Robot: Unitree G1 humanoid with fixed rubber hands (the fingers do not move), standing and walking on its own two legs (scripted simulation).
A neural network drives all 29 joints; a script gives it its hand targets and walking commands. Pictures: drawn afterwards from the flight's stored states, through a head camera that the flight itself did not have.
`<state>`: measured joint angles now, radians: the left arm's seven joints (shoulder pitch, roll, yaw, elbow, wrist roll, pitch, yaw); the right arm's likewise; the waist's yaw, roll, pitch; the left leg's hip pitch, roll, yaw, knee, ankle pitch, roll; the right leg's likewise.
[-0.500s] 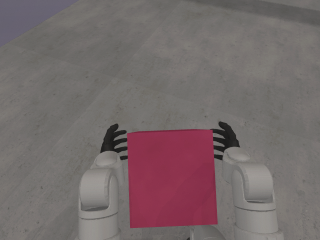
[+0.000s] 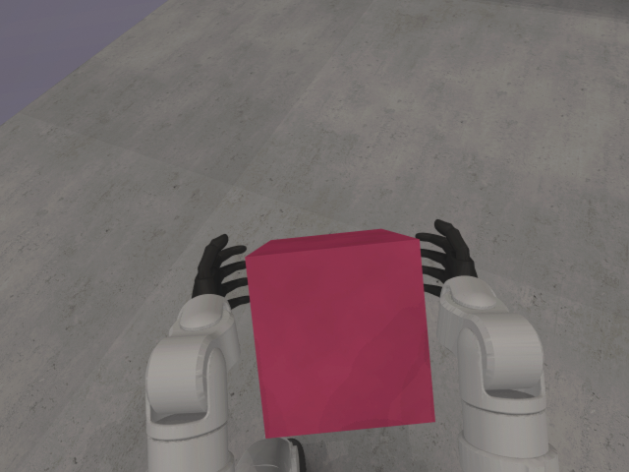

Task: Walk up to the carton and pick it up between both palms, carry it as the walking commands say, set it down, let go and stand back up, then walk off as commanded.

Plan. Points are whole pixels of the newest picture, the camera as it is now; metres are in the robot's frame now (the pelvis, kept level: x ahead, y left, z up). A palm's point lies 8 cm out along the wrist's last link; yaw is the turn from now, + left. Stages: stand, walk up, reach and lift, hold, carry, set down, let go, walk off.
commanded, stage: carry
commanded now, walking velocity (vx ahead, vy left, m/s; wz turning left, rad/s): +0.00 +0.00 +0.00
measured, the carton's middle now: (335, 311) +0.32 +0.00 -0.04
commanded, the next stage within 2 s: none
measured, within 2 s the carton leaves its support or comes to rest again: neither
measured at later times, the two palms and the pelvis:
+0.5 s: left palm (210, 177) +0.47 +0.16 +0.08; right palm (405, 165) +0.47 -0.11 +0.08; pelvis +0.20 +0.03 -0.02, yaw -1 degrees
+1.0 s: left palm (209, 78) +0.70 +0.19 +0.09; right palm (364, 65) +0.72 -0.08 +0.08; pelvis +0.44 +0.05 +0.00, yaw +1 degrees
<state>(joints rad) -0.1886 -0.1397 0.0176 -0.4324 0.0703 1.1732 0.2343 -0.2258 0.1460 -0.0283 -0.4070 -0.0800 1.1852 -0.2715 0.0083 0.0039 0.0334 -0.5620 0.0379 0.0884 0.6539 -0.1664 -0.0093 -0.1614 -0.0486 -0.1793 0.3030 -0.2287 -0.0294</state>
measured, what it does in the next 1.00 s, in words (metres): walks ahead: left foot, then right foot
